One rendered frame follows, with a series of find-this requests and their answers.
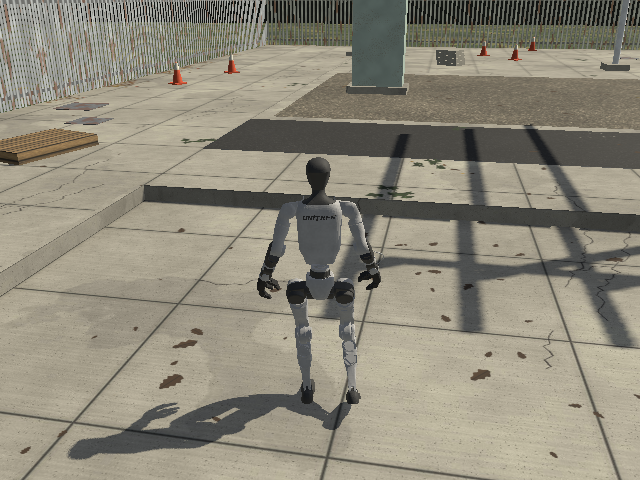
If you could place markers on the robot head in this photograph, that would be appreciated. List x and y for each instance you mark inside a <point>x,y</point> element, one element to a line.
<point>318,173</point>

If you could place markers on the robot right hand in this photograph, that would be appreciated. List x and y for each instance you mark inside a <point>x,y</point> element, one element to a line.
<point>366,276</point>

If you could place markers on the robot left forearm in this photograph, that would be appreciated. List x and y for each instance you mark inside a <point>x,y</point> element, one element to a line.
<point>268,265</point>

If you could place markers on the robot left hand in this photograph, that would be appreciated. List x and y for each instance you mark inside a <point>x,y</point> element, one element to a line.
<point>268,284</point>

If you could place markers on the left robot upper arm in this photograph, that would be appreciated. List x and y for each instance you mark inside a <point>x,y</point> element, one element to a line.
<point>287,211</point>

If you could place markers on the robot right forearm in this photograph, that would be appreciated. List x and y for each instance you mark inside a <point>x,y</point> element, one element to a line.
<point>370,261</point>

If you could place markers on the robot left shin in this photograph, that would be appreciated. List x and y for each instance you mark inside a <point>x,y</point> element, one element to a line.
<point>304,357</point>

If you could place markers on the right robot upper arm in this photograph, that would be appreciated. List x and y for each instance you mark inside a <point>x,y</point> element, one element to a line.
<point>350,210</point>

